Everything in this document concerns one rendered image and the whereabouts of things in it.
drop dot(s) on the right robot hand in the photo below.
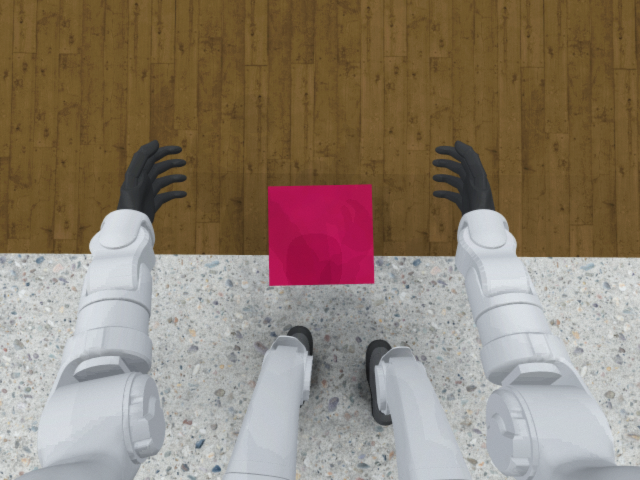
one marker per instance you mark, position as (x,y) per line
(473,185)

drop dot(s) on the robot right forearm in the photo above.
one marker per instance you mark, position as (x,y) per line
(518,346)

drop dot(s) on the robot left foot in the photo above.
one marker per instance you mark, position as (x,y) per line
(304,336)

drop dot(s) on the right robot upper arm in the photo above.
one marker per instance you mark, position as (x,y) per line
(550,432)

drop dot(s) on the left robot hand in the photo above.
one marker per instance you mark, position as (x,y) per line
(140,187)

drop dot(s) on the robot left forearm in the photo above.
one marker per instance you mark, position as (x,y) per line
(111,333)

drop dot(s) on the left robot upper arm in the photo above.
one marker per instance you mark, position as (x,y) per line
(101,429)

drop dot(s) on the carton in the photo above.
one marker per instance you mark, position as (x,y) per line
(320,235)

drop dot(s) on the right robot shin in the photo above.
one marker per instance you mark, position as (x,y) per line
(399,352)

